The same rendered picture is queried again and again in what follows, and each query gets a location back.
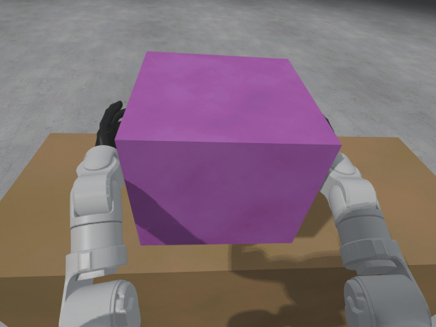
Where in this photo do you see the robot left forearm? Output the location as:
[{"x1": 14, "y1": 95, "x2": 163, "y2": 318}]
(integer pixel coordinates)
[{"x1": 59, "y1": 145, "x2": 127, "y2": 327}]

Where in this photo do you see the right robot upper arm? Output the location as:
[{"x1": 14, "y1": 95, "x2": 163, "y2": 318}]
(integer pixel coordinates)
[{"x1": 344, "y1": 275, "x2": 431, "y2": 327}]

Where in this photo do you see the carton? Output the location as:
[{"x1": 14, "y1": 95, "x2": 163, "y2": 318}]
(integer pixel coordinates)
[{"x1": 114, "y1": 51, "x2": 342, "y2": 245}]

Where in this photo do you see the robot right forearm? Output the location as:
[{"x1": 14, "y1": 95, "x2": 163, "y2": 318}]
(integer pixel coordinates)
[{"x1": 319, "y1": 152, "x2": 432, "y2": 327}]

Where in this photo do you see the left robot hand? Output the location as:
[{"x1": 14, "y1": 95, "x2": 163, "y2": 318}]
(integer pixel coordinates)
[{"x1": 95, "y1": 101, "x2": 126, "y2": 149}]

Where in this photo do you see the pedestal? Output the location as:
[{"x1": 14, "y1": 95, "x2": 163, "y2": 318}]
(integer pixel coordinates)
[{"x1": 0, "y1": 133, "x2": 436, "y2": 327}]

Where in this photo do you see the left robot upper arm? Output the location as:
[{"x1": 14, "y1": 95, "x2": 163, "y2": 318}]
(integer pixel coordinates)
[{"x1": 61, "y1": 279, "x2": 141, "y2": 327}]

